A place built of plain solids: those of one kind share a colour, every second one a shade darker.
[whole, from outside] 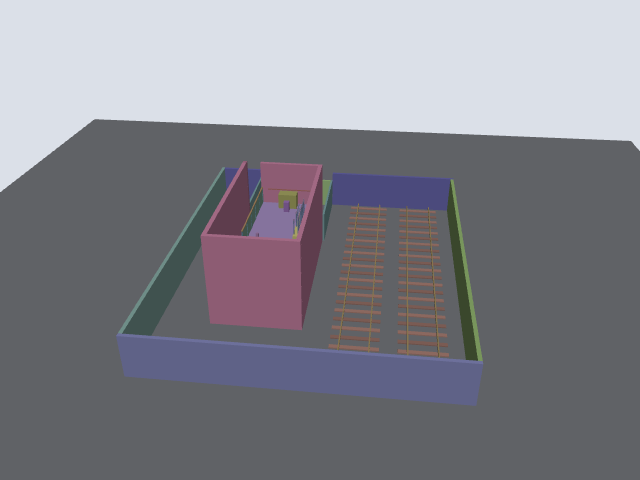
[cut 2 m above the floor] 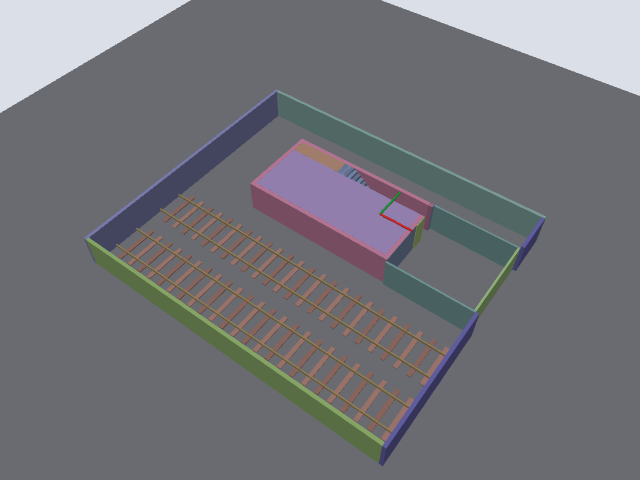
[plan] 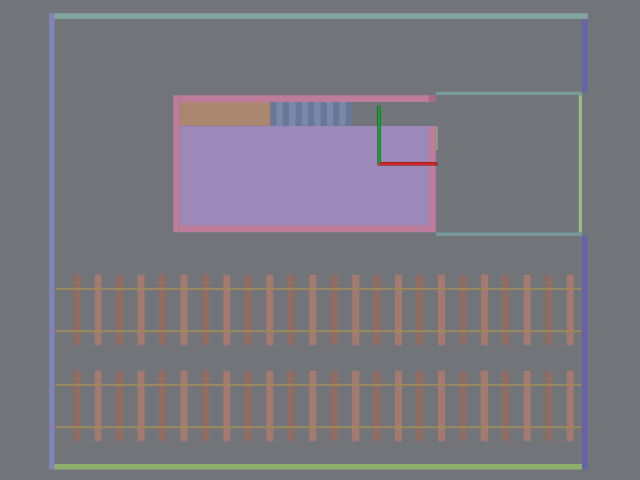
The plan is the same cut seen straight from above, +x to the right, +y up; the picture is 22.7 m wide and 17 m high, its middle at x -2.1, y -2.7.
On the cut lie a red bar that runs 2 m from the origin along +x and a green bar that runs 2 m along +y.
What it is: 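A railway signal box with its stair inside, its base rendered, brick-red without and limewashed within; 8.8 x 4.4 m within the walls, the operating floor 2.67 m up, 2.6 m high; one straight flight of 14 risers of 0.191 m on goings of 0.223 m, 0.85 m clear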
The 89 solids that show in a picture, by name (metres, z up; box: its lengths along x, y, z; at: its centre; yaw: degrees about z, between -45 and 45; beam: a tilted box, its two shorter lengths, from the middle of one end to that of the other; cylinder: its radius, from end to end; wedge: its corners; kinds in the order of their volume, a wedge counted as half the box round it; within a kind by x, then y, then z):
{
 "upper_front_1": {"box": [8.82, 3.53, 2.72], "at": [-2.65, -0.42, 1.31]},
 "wall_1": {"box": [0.24, 4.86, 5.32], "at": [-7.18, 0.0, 2.61]},
 "wall_2": {"box": [8.82, 0.24, 5.32], "at": [-2.65, -2.31, 2.61]},
 "wall_3": {"box": [8.82, 0.24, 5.32], "at": [-2.65, 2.31, 2.61]},
 "wall_4": {"box": [0.24, 3.77, 5.32], "at": [1.88, -0.54, 2.61]},
 "wall_5": {"box": [0.24, 0.24, 5.32], "at": [1.88, 2.31, 2.61]},
 "bound_back_1": {"box": [18.88, 0.2, 2.45], "at": [-2.06, 5.23, 1.18]},
 "bound_line_1": {"box": [18.68, 0.2, 2.45], "at": [-2.16, -10.73, 1.18]},
 "bound_end_1": {"box": [0.2, 16.16, 2.45], "at": [-11.6, -2.75, 1.18]},
 "upper_head_1": {"box": [3.2, 0.85, 2.72], "at": [-5.46, 1.76, 1.31]},
 "bound_near_1": {"box": [0.2, 8.28, 2.45], "at": [7.28, -6.69, 1.18]},
 "bound_near_2": {"box": [0.2, 2.58, 2.45], "at": [7.28, 3.84, 1.18]},
 "step_1": {"box": [0.23, 0.85, 2.53], "at": [-3.75, 1.76, 1.22]},
 "step_2": {"box": [0.23, 0.85, 2.34], "at": [-3.53, 1.76, 1.12]},
 "step_3": {"box": [0.23, 0.85, 2.15], "at": [-3.31, 1.76, 1.02]},
 "step_4": {"box": [0.23, 0.85, 1.96], "at": [-3.08, 1.76, 0.93]},
 "step_5": {"box": [0.23, 0.85, 1.77], "at": [-2.86, 1.76, 0.83]},
 "step_6": {"box": [0.23, 0.85, 1.58], "at": [-2.64, 1.76, 0.74]},
 "step_7": {"box": [0.23, 0.85, 1.39], "at": [-2.42, 1.76, 0.64]},
 "step_8": {"box": [0.23, 0.85, 1.2], "at": [-2.19, 1.76, 0.55]},
 "step_9": {"box": [0.23, 0.85, 1.0], "at": [-1.97, 1.76, 0.45]},
 "step_10": {"box": [0.23, 0.85, 0.81], "at": [-1.75, 1.76, 0.36]},
 "step_11": {"box": [0.23, 0.85, 0.62], "at": [-1.53, 1.76, 0.26]},
 "step_12": {"box": [0.23, 0.85, 0.43], "at": [-1.3, 1.76, 0.17]},
 "step_13": {"box": [0.23, 0.85, 0.24], "at": [-1.08, 1.76, 0.07]},
 "sleeper_1": {"box": [0.25, 2.5, 0.11], "at": [-10.72, -8.58, 0.01]},
 "sleeper_2": {"box": [0.25, 2.5, 0.11], "at": [-10.72, -5.18, 0.01]},
 "sleeper_3": {"box": [0.25, 2.5, 0.11], "at": [-9.96, -8.58, 0.01]},
 "sleeper_4": {"box": [0.25, 2.5, 0.11], "at": [-9.96, -5.18, 0.01]},
 "sleeper_5": {"box": [0.25, 2.5, 0.11], "at": [-9.2, -8.58, 0.01]},
 "sleeper_6": {"box": [0.25, 2.5, 0.11], "at": [-9.2, -5.18, 0.01]},
 "sleeper_7": {"box": [0.25, 2.5, 0.11], "at": [-8.44, -8.58, 0.01]},
 "sleeper_8": {"box": [0.25, 2.5, 0.11], "at": [-8.44, -5.18, 0.01]},
 "sleeper_9": {"box": [0.25, 2.5, 0.11], "at": [-7.68, -8.58, 0.01]},
 "sleeper_10": {"box": [0.25, 2.5, 0.11], "at": [-7.68, -5.18, 0.01]},
 "sleeper_11": {"box": [0.25, 2.5, 0.11], "at": [-6.92, -8.58, 0.01]},
 "sleeper_12": {"box": [0.25, 2.5, 0.11], "at": [-6.92, -5.18, 0.01]},
 "sleeper_13": {"box": [0.25, 2.5, 0.11], "at": [-6.16, -8.58, 0.01]},
 "sleeper_14": {"box": [0.25, 2.5, 0.11], "at": [-6.16, -5.18, 0.01]},
 "sleeper_15": {"box": [0.25, 2.5, 0.11], "at": [-5.4, -8.58, 0.01]},
 "sleeper_16": {"box": [0.25, 2.5, 0.11], "at": [-5.4, -5.18, 0.01]},
 "sleeper_17": {"box": [0.25, 2.5, 0.11], "at": [-4.64, -8.58, 0.01]},
 "sleeper_18": {"box": [0.25, 2.5, 0.11], "at": [-4.64, -5.18, 0.01]},
 "sleeper_19": {"box": [0.25, 2.5, 0.11], "at": [-3.88, -8.58, 0.01]},
 "sleeper_20": {"box": [0.25, 2.5, 0.11], "at": [-3.88, -5.18, 0.01]},
 "sleeper_21": {"box": [0.25, 2.5, 0.11], "at": [-3.12, -8.58, 0.01]},
 "sleeper_22": {"box": [0.25, 2.5, 0.11], "at": [-3.12, -5.18, 0.01]},
 "sleeper_23": {"box": [0.25, 2.5, 0.11], "at": [-2.36, -8.58, 0.01]},
 "sleeper_24": {"box": [0.25, 2.5, 0.11], "at": [-2.36, -5.18, 0.01]},
 "sleeper_25": {"box": [0.25, 2.5, 0.11], "at": [-1.6, -8.58, 0.01]},
 "sleeper_26": {"box": [0.25, 2.5, 0.11], "at": [-1.6, -5.18, 0.01]},
 "sleeper_27": {"box": [0.25, 2.5, 0.11], "at": [-0.84, -8.58, 0.01]},
 "sleeper_28": {"box": [0.25, 2.5, 0.11], "at": [-0.84, -5.18, 0.01]},
 "sleeper_29": {"box": [0.25, 2.5, 0.11], "at": [-0.08, -8.58, 0.01]},
 "sleeper_30": {"box": [0.25, 2.5, 0.11], "at": [-0.08, -5.18, 0.01]},
 "sleeper_31": {"box": [0.25, 2.5, 0.11], "at": [0.68, -8.58, 0.01]},
 "sleeper_32": {"box": [0.25, 2.5, 0.11], "at": [0.68, -5.18, 0.01]},
 "sleeper_33": {"box": [0.25, 2.5, 0.11], "at": [1.44, -8.58, 0.01]},
 "sleeper_34": {"box": [0.25, 2.5, 0.11], "at": [1.44, -5.18, 0.01]},
 "sleeper_35": {"box": [0.25, 2.5, 0.11], "at": [2.2, -8.58, 0.01]},
 "sleeper_36": {"box": [0.25, 2.5, 0.11], "at": [2.2, -5.18, 0.01]},
 "sleeper_37": {"box": [0.25, 2.5, 0.11], "at": [2.96, -8.58, 0.01]},
 "sleeper_38": {"box": [0.25, 2.5, 0.11], "at": [2.96, -5.18, 0.01]},
 "sleeper_39": {"box": [0.25, 2.5, 0.11], "at": [3.72, -8.58, 0.01]},
 "sleeper_40": {"box": [0.25, 2.5, 0.11], "at": [3.72, -5.18, 0.01]},
 "sleeper_41": {"box": [0.25, 2.5, 0.11], "at": [4.48, -8.58, 0.01]},
 "sleeper_42": {"box": [0.25, 2.5, 0.11], "at": [4.48, -5.18, 0.01]},
 "sleeper_43": {"box": [0.25, 2.5, 0.11], "at": [5.24, -8.58, 0.01]},
 "sleeper_44": {"box": [0.25, 2.5, 0.11], "at": [5.24, -5.18, 0.01]},
 "sleeper_45": {"box": [0.25, 2.5, 0.11], "at": [6.0, -8.58, 0.01]},
 "sleeper_46": {"box": [0.25, 2.5, 0.11], "at": [6.0, -5.18, 0.01]},
 "sleeper_47": {"box": [0.25, 2.5, 0.11], "at": [6.76, -8.58, 0.01]},
 "sleeper_48": {"box": [0.25, 2.5, 0.11], "at": [6.76, -5.18, 0.01]},
 "fence_1": {"box": [5.18, 0.12, 1.95], "at": [4.59, -2.49, 0.93]},
 "fence_2": {"box": [5.18, 0.12, 1.95], "at": [4.59, 2.49, 0.93]},
 "fence_end_1": {"box": [0.12, 4.86, 1.95], "at": [7.12, 0.0, 0.93]},
 "rail_line_1": {"box": [18.64, 0.07, 0.15], "at": [-2.16, -9.33, 0.14]},
 "rail_line_2": {"box": [18.64, 0.07, 0.15], "at": [-2.16, -7.83, 0.14]},
 "rail_line_3": {"box": [18.64, 0.07, 0.15], "at": [-2.16, -5.93, 0.14]},
 "rail_line_4": {"box": [18.64, 0.07, 0.15], "at": [-2.16, -4.43, 0.14]},
 "desk_1": {"box": [0.62, 1.1, 0.95], "at": [1.35, -0.38, 3.1]},
 "lever_frame_1": {"box": [3.05, 0.34, 0.35], "at": [-1.31, -1.47, 2.8]},
 "skin_1": {"box": [0.02, 3.77, 3.62], "at": [2.01, -0.54, 1.76]},
 "skin_2": {"box": [0.02, 0.24, 3.62], "at": [2.01, 2.31, 1.76]},
 "rail_boarding_1": {"box": [5.58, 0.028, 1.03], "at": [-1.03, 1.28, 3.14]},
 "door_leaf_1": {"box": [0.042, 0.85, 1.99], "at": [2.05, 0.91, 1.01]},
 "stool_1": {"box": [0.32, 0.32, 0.67], "at": [0.74, -0.38, 2.96]},
 "rail_top_1": {"box": [5.62, 0.08, 0.06], "at": [-1.05, 1.28, 3.68]},
 "win_board_1": {"box": [0.09, 2.79, 0.035], "at": [1.73, -0.48, 3.61]}
}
